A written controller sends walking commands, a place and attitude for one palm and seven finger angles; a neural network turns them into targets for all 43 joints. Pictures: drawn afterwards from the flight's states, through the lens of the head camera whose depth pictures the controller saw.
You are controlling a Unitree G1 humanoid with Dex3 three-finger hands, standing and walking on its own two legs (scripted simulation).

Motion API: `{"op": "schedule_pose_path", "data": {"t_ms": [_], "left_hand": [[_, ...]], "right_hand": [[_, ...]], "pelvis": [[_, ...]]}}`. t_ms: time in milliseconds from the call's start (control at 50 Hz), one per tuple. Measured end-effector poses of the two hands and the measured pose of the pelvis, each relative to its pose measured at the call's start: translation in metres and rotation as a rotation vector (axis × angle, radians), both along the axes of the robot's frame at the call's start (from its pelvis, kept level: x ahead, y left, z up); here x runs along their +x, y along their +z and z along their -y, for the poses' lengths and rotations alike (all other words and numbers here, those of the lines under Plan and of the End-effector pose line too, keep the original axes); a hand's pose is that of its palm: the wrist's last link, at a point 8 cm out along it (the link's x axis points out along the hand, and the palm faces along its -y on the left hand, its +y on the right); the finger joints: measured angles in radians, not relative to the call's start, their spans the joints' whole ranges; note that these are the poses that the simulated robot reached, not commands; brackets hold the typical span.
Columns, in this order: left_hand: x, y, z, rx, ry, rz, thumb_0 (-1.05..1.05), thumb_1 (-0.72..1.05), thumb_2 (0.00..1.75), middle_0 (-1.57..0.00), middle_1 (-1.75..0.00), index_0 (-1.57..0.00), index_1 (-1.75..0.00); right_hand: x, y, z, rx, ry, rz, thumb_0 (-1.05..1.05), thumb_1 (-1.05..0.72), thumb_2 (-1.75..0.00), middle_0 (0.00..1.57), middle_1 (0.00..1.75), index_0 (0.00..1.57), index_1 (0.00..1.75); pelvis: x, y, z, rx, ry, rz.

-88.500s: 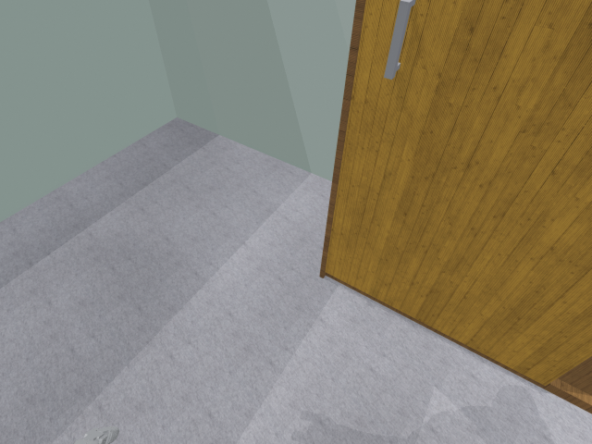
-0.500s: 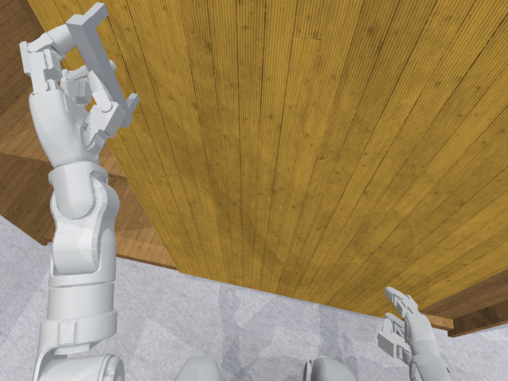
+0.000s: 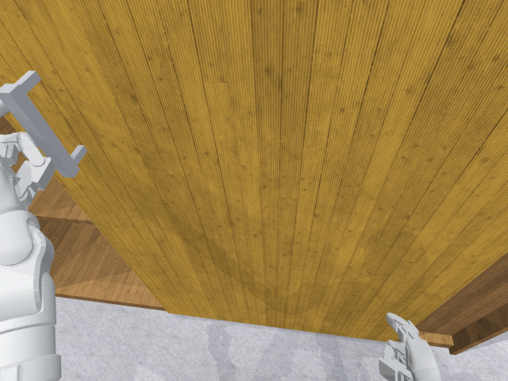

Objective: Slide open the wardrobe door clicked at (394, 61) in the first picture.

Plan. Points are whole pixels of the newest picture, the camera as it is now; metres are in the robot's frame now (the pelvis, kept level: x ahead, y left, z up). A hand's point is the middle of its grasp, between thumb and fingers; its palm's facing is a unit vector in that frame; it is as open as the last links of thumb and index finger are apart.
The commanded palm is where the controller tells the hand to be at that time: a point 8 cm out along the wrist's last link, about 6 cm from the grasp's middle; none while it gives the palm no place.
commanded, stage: stop walking and hold the door there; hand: left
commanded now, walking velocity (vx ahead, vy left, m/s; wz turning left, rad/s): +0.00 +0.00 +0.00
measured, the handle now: (51, 127) +0.37 +0.33 +0.21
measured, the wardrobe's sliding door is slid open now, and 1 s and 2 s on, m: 0.59 0.59 0.59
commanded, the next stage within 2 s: none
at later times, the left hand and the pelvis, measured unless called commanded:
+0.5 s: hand (49, 193) +0.27 +0.29 +0.19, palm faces +0.53 -0.82 -0.22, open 6.1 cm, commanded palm +0.23 +0.29 +0.18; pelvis -0.05 +0.01 +0.00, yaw -5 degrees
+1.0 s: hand (73, 237) +0.23 +0.24 +0.17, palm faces +0.40 -0.86 -0.31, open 4.6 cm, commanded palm +0.19 +0.28 +0.18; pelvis -0.08 +0.00 +0.00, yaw -6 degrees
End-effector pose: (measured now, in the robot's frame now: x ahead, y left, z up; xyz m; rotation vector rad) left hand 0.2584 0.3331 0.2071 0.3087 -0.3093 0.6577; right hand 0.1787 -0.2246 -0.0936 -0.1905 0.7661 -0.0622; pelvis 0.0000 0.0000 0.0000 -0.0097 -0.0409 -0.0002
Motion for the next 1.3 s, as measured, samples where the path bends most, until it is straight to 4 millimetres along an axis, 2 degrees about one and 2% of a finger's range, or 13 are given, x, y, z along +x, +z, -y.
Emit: {"op": "schedule_pose_path", "data": {"t_ms": [180,340,440,500,600,640,700,840,920,1020,1100,1200,1300], "left_hand": [[-0.006,0.003,0.009,0.03,0.033,-0.078,0.01,0.89,0.9,-0.27,-1.28,-0.01,-1.08],[-0.012,0.001,0.0,0.001,-0.03,-0.07,0.01,0.89,0.9,-0.31,-1.3,-0.06,-1.1],[-0.023,-0.005,0.0,-0.027,-0.066,-0.058,0.01,0.89,0.9,-0.26,-1.27,-0.08,-1.11],[-0.034,-0.009,0.012,0.001,-0.123,-0.061,0.01,0.89,0.9,-0.23,-1.26,-0.16,-1.18],[-0.05,-0.023,0.052,0.059,-0.275,-0.101,0.01,0.9,0.9,-0.31,-1.32,-0.31,-1.29],[-0.055,-0.027,0.059,0.079,-0.301,-0.121,0.01,0.89,0.9,-0.35,-1.34,-0.36,-1.32],[-0.058,-0.026,0.055,0.102,-0.294,-0.126,0.01,0.89,0.9,-0.4,-1.37,-0.41,-1.36],[-0.069,0.0,0.031,0.13,-0.21,-0.035,0.01,0.89,0.9,-0.44,-1.4,-0.45,-1.39],[-0.072,-0.008,0.036,0.104,-0.217,-0.063,0.01,0.89,0.9,-0.45,-1.4,-0.46,-1.4],[-0.072,-0.029,0.052,0.082,-0.268,-0.125,0.01,0.89,0.9,-0.45,-1.4,-0.46,-1.4],[-0.071,-0.03,0.058,0.09,-0.29,-0.113,0.01,0.89,0.9,-0.46,-1.4,-0.46,-1.4],[-0.069,-0.011,0.048,0.146,-0.273,-0.042,0.01,0.89,0.9,-0.46,-1.4,-0.47,-1.4],[-0.068,-0.003,0.027,0.149,-0.254,0.002,0.01,0.89,0.9,-0.46,-1.4,-0.47,-1.4]], "right_hand": [[-0.033,-0.004,0.013,0.045,-0.048,0.013,0.01,-0.9,-0.9,0.21,0.3,0.2,0.3],[-0.077,-0.001,0.037,-0.067,-0.145,-0.034,0.01,-0.9,-0.9,0.21,0.3,0.2,0.3],[-0.1,0.01,0.031,-0.084,-0.177,-0.014,0.01,-0.9,-0.9,0.2,0.3,0.2,0.3],[-0.108,0.01,0.021,-0.071,-0.164,-0.006,0.01,-0.9,-0.9,0.2,0.3,0.2,0.3],[-0.114,0.005,0.004,-0.023,-0.133,0.005,0.01,-0.9,-0.9,0.2,0.3,0.2,0.3],[-0.116,0.003,0.0,-0.006,-0.135,0.009,0.01,-0.9,-0.9,0.21,0.3,0.2,0.3],[-0.122,0.003,-0.001,0.004,-0.143,0.01,0.01,-0.9,-0.9,0.21,0.3,0.2,0.3],[-0.141,0.0,0.012,-0.019,-0.159,-0.01,0.01,-0.9,-0.9,0.21,0.3,0.2,0.3],[-0.146,0.001,0.021,-0.029,-0.168,-0.013,0.01,-0.9,-0.9,0.21,0.3,0.2,0.3],[-0.145,0.003,0.03,-0.05,-0.182,0.004,0.01,-0.9,-0.9,0.21,0.3,0.2,0.3],[-0.143,0.009,0.032,-0.064,-0.188,0.017,0.01,-0.9,-0.9,0.21,0.3,0.2,0.3],[-0.138,0.009,0.031,-0.074,-0.172,0.017,0.01,-0.9,-0.9,0.21,0.3,0.2,0.3],[-0.134,0.003,0.022,-0.077,-0.16,-0.005,0.01,-0.9,-0.9,0.2,0.3,0.2,0.3]], "pelvis": [[-0.01,0.0,0.015,0.013,-0.041,-0.008],[-0.032,-0.001,-0.001,0.018,-0.049,0.014],[-0.043,0.002,-0.012,0.026,-0.079,0.025],[-0.051,0.003,-0.014,0.029,-0.082,0.032],[-0.063,0.002,-0.012,0.032,-0.084,0.042],[-0.067,0.002,-0.01,0.03,-0.089,0.036],[-0.073,0.002,-0.006,0.03,-0.096,0.025],[-0.081,0.001,-0.003,0.022,-0.102,0.028],[-0.08,0.003,-0.004,0.024,-0.103,0.026],[-0.08,0.001,-0.003,0.025,-0.104,0.031],[-0.081,0.001,-0.001,0.025,-0.102,0.028],[-0.083,-0.001,-0.003,0.021,-0.086,0.021],[-0.087,-0.006,-0.019,0.022,-0.056,0.021]]}}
